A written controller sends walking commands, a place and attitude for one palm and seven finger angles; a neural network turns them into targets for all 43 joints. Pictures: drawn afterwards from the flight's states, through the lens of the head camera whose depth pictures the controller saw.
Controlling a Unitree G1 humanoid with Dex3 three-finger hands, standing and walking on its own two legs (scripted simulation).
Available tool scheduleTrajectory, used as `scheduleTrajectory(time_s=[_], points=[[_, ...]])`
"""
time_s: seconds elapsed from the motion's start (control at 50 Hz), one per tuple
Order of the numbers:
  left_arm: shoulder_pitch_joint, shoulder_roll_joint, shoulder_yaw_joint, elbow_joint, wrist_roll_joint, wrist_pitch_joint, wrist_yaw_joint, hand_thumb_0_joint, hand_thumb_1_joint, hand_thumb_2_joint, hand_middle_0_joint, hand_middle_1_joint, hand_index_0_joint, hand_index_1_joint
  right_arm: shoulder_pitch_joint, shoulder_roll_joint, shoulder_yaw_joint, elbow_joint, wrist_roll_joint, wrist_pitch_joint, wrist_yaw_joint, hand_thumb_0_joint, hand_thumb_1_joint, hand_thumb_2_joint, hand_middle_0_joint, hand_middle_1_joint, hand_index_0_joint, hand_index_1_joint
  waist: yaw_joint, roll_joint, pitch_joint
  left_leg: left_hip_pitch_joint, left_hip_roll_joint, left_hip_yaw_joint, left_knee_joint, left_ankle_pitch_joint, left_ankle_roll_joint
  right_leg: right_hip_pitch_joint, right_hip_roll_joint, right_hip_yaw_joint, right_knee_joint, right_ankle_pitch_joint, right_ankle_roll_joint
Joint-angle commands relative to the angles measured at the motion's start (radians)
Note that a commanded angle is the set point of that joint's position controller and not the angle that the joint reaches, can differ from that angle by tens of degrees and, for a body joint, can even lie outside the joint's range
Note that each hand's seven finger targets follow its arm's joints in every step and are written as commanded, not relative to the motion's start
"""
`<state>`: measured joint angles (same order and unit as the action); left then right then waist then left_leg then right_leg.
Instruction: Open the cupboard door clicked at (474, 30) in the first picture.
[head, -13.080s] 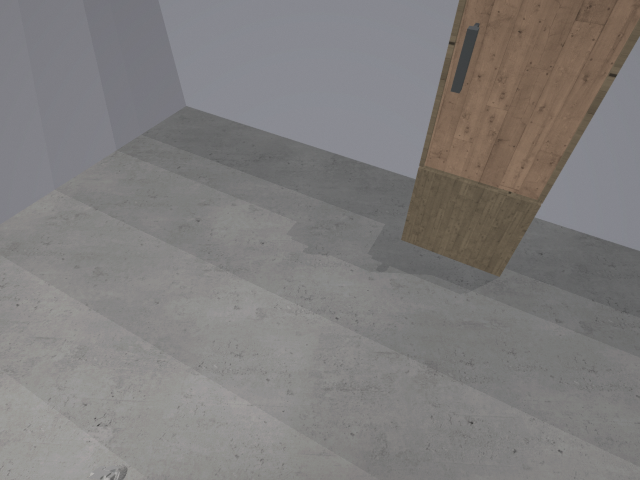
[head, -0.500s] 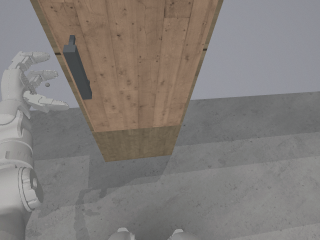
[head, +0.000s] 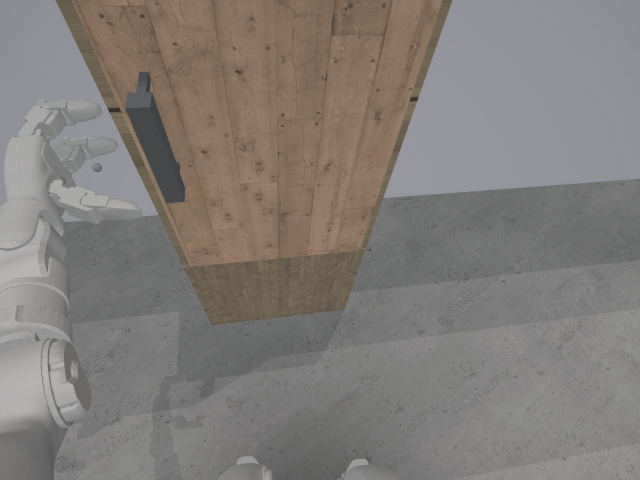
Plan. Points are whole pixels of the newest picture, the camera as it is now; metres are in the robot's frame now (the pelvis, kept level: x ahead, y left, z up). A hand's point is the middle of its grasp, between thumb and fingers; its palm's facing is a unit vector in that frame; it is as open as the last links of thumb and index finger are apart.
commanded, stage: move the hooked fingers beside the handle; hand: left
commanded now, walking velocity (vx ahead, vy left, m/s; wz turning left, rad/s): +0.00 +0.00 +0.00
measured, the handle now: (160, 142) +0.52 +0.18 +0.09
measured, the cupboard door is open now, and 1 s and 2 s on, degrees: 0 0 0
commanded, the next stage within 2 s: slide the fingers in behind the handle in 0.12 s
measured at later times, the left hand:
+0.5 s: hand (115, 172) +0.46 +0.23 +0.10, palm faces +0.10 -0.99 +0.01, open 14.0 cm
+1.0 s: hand (156, 168) +0.47 +0.18 +0.09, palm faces +0.10 -0.99 +0.00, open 14.0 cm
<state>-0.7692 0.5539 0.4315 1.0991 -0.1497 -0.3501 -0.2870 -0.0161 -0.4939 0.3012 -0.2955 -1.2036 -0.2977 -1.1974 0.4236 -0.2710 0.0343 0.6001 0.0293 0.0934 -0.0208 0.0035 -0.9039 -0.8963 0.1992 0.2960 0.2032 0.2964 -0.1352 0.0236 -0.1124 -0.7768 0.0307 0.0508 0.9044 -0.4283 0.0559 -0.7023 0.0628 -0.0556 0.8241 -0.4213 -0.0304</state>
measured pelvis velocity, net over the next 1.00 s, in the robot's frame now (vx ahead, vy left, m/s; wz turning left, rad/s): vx -0.01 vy -0.01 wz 0.01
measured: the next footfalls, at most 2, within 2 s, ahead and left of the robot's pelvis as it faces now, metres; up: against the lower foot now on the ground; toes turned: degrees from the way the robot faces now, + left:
none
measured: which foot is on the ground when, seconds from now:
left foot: down 0.00-1.00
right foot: down 0.00-1.00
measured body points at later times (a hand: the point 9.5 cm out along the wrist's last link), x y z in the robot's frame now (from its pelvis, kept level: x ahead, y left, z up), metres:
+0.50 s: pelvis -0.01 +0.00 +0.00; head +0.08 +0.02 +0.44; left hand +0.45 +0.28 +0.10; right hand +0.02 -0.27 -0.11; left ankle +0.00 +0.08 -0.69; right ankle -0.02 -0.11 -0.69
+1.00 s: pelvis -0.01 -0.01 +0.00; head +0.08 +0.00 +0.44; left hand +0.46 +0.23 +0.10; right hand +0.01 -0.27 -0.12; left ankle +0.00 +0.08 -0.69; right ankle -0.02 -0.11 -0.69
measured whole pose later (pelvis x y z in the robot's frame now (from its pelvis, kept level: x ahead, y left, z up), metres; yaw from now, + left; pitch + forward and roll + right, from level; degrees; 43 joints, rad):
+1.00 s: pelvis -0.01 -0.01 +0.00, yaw +1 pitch +16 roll -2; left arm -0.81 0.41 0.35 1.11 -0.11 -0.38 -0.13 -0.02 -0.50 0.30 -0.30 -1.20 -0.30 -1.20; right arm 0.41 -0.26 0.02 0.63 0.02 0.07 0.00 0.00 -0.90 -0.90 0.20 0.30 0.20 0.30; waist -0.14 0.03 -0.12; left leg -0.77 0.02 0.05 0.91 -0.42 0.05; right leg -0.71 0.06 -0.06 0.86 -0.43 -0.04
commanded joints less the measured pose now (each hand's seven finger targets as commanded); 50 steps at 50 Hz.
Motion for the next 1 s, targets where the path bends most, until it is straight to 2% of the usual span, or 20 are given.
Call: scheduleTrajectory(time_s=[0.0,0.04,0.06,0.14,0.16,0.18,0.26,0.3,0.34,0.38,0.52,0.58,0.6,0.62,0.68,0.7,0.8,0.84,0.9,0.98], points=[[-0.367,0.213,0.005,-0.224,-0.042,-0.047,-0.016,0.0,-0.5,0.3,-0.3,-1.2,-0.3,-1.2,0.104,-0.183,-0.072,-0.066,-0.002,-0.016,-0.019,0.0,-0.9,-0.9,0.2,0.3,0.2,0.3,0.012,0.077,-0.371,0.386,0.0,-0.107,-0.084,0.504,-0.014,0.084,0.011,0.027,-0.082,0.402,0.007],[-0.404,0.208,-0.008,-0.199,-0.035,-0.047,-0.01,0.0,-0.5,0.3,-0.3,-1.2,-0.3,-1.2,0.099,-0.182,-0.068,-0.056,-0.002,-0.018,-0.022,0.0,-0.9,-0.9,0.2,0.3,0.2,0.3,0.002,0.077,-0.335,0.362,-0.003,-0.111,-0.093,0.439,-0.015,0.06,0.008,0.028,-0.085,0.357,0.009],[-0.437,0.234,0.007,-0.218,-0.029,-0.057,-0.003,0.0,-0.5,0.3,-0.3,-1.2,-0.3,-1.2,0.102,-0.185,-0.07,-0.049,-0.003,-0.021,-0.024,0.0,-0.9,-0.9,0.2,0.3,0.2,0.3,0.001,0.085,-0.343,0.37,-0.001,-0.117,-0.094,0.434,-0.017,0.053,0.006,0.028,-0.082,0.346,0.007],[-0.463,0.221,-0.003,-0.262,-0.017,-0.095,0.017,0.0,-0.5,0.3,-0.3,-1.2,-0.3,-1.2,0.1,-0.18,-0.073,-0.039,-0.008,-0.03,-0.02,0.0,-0.9,-0.9,0.2,0.3,0.2,0.3,0.006,0.138,-0.407,0.445,0.002,-0.135,-0.084,0.476,-0.029,0.026,0.007,0.026,-0.07,0.333,0.002],[-0.457,0.182,-0.03,-0.256,-0.017,-0.096,0.016,0.0,-0.5,0.3,-0.3,-1.2,-0.3,-1.2,0.095,-0.177,-0.072,-0.04,-0.008,-0.033,-0.018,0.0,-0.9,-0.9,0.2,0.3,0.2,0.3,0.004,0.152,-0.408,0.457,0.003,-0.138,-0.085,0.48,-0.033,0.013,0.006,0.022,-0.069,0.323,0.002],[-0.444,0.182,-0.026,-0.223,-0.018,-0.091,0.019,0.0,-0.5,0.3,-0.3,-1.2,-0.3,-1.2,0.095,-0.179,-0.072,-0.035,-0.007,-0.034,-0.019,0.0,-0.9,-0.9,0.2,0.3,0.2,0.3,0.001,0.111,-0.379,0.441,0.005,-0.14,-0.087,0.461,-0.031,0.006,0.007,0.019,-0.074,0.311,0.002],[-0.473,0.188,-0.032,-0.166,-0.009,-0.065,0.027,0.0,-0.5,0.3,-0.3,-1.2,-0.3,-1.2,0.089,-0.183,-0.064,-0.037,-0.006,-0.035,-0.021,0.0,-0.9,-0.9,0.2,0.3,0.2,0.3,-0.008,0.072,-0.337,0.367,-0.004,-0.134,-0.096,0.382,-0.022,0.021,0.001,0.022,-0.077,0.286,0.006],[-0.494,0.219,-0.011,-0.179,-0.004,-0.07,0.04,0.0,-0.5,0.3,-0.3,-1.2,-0.3,-1.2,0.089,-0.184,-0.063,-0.041,-0.009,-0.039,-0.023,0.0,-0.9,-0.9,0.2,0.3,0.2,0.3,-0.002,0.096,-0.345,0.361,-0.007,-0.13,-0.09,0.378,-0.02,0.032,0.0,0.028,-0.075,0.29,0.003],[-0.486,0.217,-0.01,-0.176,0.001,-0.078,0.049,0.0,-0.5,0.3,-0.3,-1.2,-0.3,-1.2,0.085,-0.182,-0.063,-0.043,-0.009,-0.042,-0.022,0.0,-0.9,-0.9,0.2,0.3,0.2,0.3,-0.002,0.084,-0.371,0.369,-0.005,-0.131,-0.088,0.371,-0.022,0.027,0.0,0.029,-0.073,0.284,0.006],[-0.511,0.192,-0.032,-0.195,0.004,-0.091,0.055,0.0,-0.5,0.3,-0.3,-1.2,-0.3,-1.2,0.083,-0.179,-0.063,-0.044,-0.01,-0.048,-0.019,0.0,-0.9,-0.9,0.2,0.3,0.2,0.3,-0.001,0.12,-0.375,0.38,-0.005,-0.132,-0.088,0.37,-0.026,0.019,0.0,0.03,-0.069,0.275,0.004],[-0.5,0.202,-0.019,-0.161,0.006,-0.078,0.064,0.0,-0.5,0.3,-0.3,-1.2,-0.3,-1.2,0.091,-0.182,-0.063,-0.045,-0.008,-0.048,-0.016,0.0,-0.9,-0.9,0.2,0.3,0.2,0.3,-0.004,0.082,-0.379,0.336,-0.009,-0.119,-0.082,0.355,-0.017,0.048,0.0,0.037,-0.068,0.295,0.008],[-0.526,0.152,-0.058,-0.211,0.008,-0.09,0.073,0.0,-0.5,0.3,-0.3,-1.2,-0.3,-1.2,0.092,-0.174,-0.065,-0.042,-0.011,-0.049,-0.012,0.0,-0.9,-0.9,0.2,0.3,0.2,0.3,-0.006,0.133,-0.404,0.393,-0.005,-0.128,-0.078,0.39,-0.025,0.017,0.003,0.029,-0.063,0.296,0.004],[-0.543,0.124,-0.07,-0.216,0.003,-0.097,0.077,0.0,-0.5,0.3,-0.3,-1.2,-0.3,-1.2,0.097,-0.17,-0.067,-0.036,-0.015,-0.052,-0.009,0.0,-0.9,-0.9,0.2,0.3,0.2,0.3,-0.016,0.131,-0.401,0.406,-0.005,-0.133,-0.074,0.404,-0.024,0.007,0.005,0.026,-0.062,0.299,0.004],[-0.514,0.152,-0.04,-0.209,0.002,-0.098,0.083,0.0,-0.5,0.3,-0.3,-1.2,-0.3,-1.2,0.103,-0.177,-0.072,-0.031,-0.014,-0.051,-0.008,0.0,-0.9,-0.9,0.2,0.3,0.2,0.3,-0.004,0.1,-0.422,0.407,-0.002,-0.136,-0.074,0.412,-0.026,0.016,0.006,0.026,-0.061,0.304,0.005],[-0.522,0.1,-0.08,-0.186,0.004,-0.085,0.095,0.0,-0.5,0.3,-0.3,-1.2,-0.3,-1.2,0.099,-0.172,-0.07,-0.028,-0.014,-0.052,-0.004,0.0,-0.9,-0.9,0.2,0.3,0.2,0.3,-0.017,0.101,-0.374,0.383,-0.004,-0.13,-0.083,0.373,-0.025,0.001,0.005,0.023,-0.068,0.282,0.007],[-0.495,0.138,-0.038,-0.175,0.007,-0.086,0.105,0.0,-0.5,0.3,-0.3,-1.2,-0.3,-1.2,0.109,-0.176,-0.071,-0.028,-0.017,-0.052,-0.003,0.0,-0.9,-0.9,0.2,0.3,0.2,0.3,0.002,0.09,-0.379,0.371,-0.007,-0.131,-0.082,0.386,-0.023,0.023,0.006,0.024,-0.064,0.291,0.002],[-0.506,0.111,-0.058,-0.204,0.025,-0.097,0.137,0.0,-0.5,0.3,-0.3,-1.2,-0.3,-1.2,0.112,-0.168,-0.072,-0.031,-0.021,-0.049,0.004,0.0,-0.9,-0.9,0.2,0.3,0.2,0.3,-0.003,0.088,-0.397,0.379,-0.008,-0.127,-0.076,0.422,-0.024,0.034,0.005,0.026,-0.055,0.327,0.004],[-0.475,0.11,-0.043,-0.223,0.022,-0.106,0.148,0.0,-0.5,0.3,-0.3,-1.2,-0.3,-1.2,0.107,-0.165,-0.077,-0.035,-0.02,-0.05,0.009,0.0,-0.9,-0.9,0.2,0.3,0.2,0.3,0.015,0.096,-0.426,0.392,-0.009,-0.118,-0.071,0.445,-0.026,0.051,0.005,0.029,-0.053,0.35,0.005],[-0.462,0.106,-0.045,-0.203,0.027,-0.102,0.158,0.0,-0.5,0.3,-0.3,-1.2,-0.3,-1.2,0.109,-0.164,-0.075,-0.035,-0.021,-0.046,0.011,0.0,-0.9,-0.9,0.2,0.3,0.2,0.3,0.005,0.039,-0.398,0.343,-0.013,-0.107,-0.072,0.425,-0.018,0.086,0.005,0.033,-0.055,0.372,0.008],[-0.467,0.103,-0.051,-0.2,0.034,-0.091,0.165,0.0,-0.5,0.3,-0.3,-1.2,-0.3,-1.2,0.097,-0.158,-0.072,-0.045,-0.016,-0.044,0.01,0.0,-0.9,-0.9,0.2,0.3,0.2,0.3,0.005,0.043,-0.364,0.297,-0.022,-0.087,-0.08,0.37,-0.011,0.111,-0.001,0.05,-0.072,0.373,0.013]])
